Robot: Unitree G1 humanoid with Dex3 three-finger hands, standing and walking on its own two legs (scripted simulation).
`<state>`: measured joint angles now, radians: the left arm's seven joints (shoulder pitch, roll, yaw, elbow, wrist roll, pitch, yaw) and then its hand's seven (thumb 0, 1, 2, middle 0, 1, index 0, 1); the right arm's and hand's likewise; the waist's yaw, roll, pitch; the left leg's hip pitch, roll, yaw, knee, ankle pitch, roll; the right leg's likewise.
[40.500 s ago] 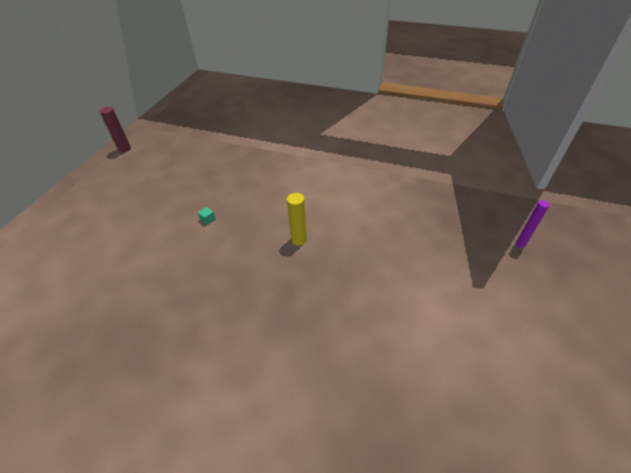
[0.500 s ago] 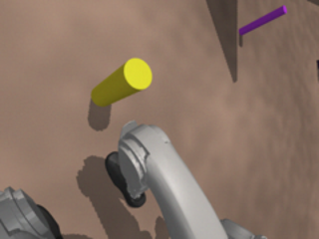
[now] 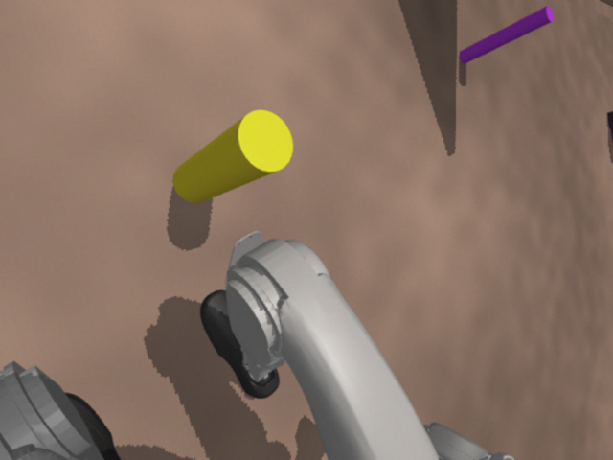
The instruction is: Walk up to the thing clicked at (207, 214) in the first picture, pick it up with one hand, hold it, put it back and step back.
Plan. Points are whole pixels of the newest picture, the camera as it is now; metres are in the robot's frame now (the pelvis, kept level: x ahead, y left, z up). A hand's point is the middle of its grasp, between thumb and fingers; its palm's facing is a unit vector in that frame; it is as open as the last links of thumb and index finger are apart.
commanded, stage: close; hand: left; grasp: from above
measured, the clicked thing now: out of the picture +0.44 +0.36 -0.31
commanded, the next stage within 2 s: settle in 0.66 s
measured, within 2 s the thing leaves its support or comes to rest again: leaves its support in 1.16 s
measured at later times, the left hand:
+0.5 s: hand out of the picture +0.43 +0.35 -0.28, palm faces -0.14 -0.42 -0.90, open 8.3 cm
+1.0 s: hand out of the picture +0.43 +0.35 -0.28, palm faces -0.15 -0.42 -0.89, open 8.2 cm
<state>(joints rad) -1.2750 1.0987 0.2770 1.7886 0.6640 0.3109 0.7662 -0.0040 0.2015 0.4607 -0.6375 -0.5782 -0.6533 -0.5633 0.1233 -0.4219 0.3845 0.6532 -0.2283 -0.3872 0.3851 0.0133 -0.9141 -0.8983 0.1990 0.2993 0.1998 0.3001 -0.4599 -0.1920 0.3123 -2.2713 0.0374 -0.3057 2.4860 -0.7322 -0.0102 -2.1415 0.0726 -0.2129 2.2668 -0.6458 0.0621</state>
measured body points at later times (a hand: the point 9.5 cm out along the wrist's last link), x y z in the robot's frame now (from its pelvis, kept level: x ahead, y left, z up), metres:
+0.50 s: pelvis +0.00 +0.00 +0.00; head +0.31 +0.13 +0.29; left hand +0.44 +0.37 -0.23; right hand +0.02 -0.24 -0.03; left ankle +0.06 +0.13 -0.30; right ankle +0.13 -0.12 -0.30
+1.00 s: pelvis +0.00 +0.00 +0.00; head +0.31 +0.13 +0.29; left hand +0.44 +0.37 -0.23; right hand +0.02 -0.24 -0.03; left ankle +0.06 +0.13 -0.30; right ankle +0.13 -0.12 -0.30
